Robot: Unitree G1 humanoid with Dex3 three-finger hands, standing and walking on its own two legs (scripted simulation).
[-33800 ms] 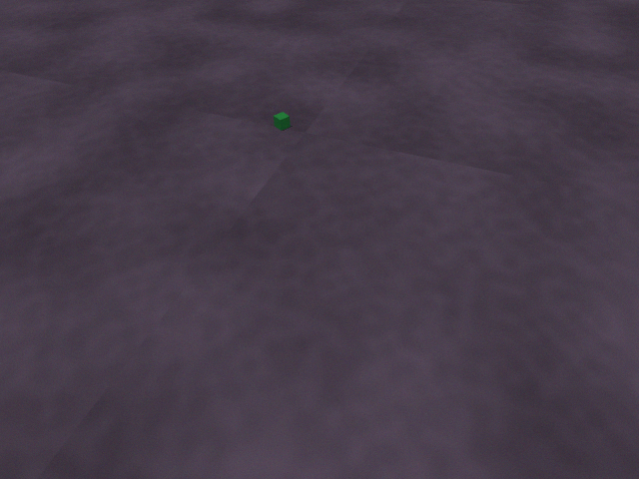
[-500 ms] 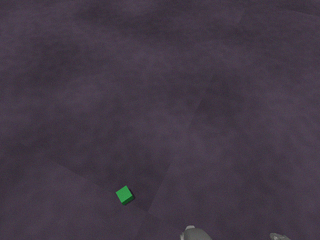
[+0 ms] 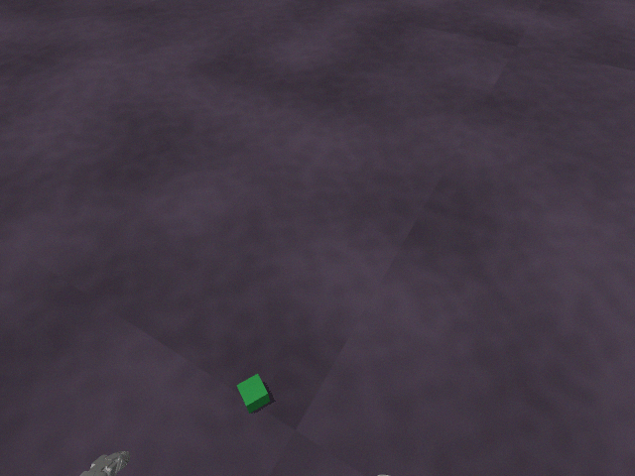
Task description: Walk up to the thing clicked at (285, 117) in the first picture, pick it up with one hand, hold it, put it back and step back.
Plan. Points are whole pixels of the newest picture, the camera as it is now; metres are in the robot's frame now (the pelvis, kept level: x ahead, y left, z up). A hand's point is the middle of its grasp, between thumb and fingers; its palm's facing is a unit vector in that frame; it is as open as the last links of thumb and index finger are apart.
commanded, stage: walk up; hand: left
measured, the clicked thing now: (253, 393) +0.48 +0.22 -0.72
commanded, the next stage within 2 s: stand in 0.90 s
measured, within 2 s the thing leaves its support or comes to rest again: neither
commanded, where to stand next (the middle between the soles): +0.02 +0.03 m, yaw -7 degrees
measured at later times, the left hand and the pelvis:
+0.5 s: hand out of the picture +0.02 +0.30 -0.13, palm faces +0.00 -0.92 -0.38, open 7.4 cm; pelvis -0.01 +0.03 +0.01, yaw +0 degrees
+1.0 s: hand out of the picture +0.15 +0.27 -0.12, palm faces -0.09 -0.93 -0.35, open 7.4 cm; pelvis +0.02 +0.03 +0.02, yaw -2 degrees
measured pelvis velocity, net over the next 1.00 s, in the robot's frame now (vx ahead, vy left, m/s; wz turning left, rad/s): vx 0.02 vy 0.03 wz -0.04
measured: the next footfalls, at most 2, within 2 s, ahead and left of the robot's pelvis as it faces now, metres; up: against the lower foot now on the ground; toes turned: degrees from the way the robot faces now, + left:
right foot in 0.16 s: +0.06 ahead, -0.09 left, +0.00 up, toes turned +1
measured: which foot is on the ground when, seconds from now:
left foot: down 0.00-1.00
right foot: down 0.00-0.02, up 0.04-0.14, down 0.16-1.00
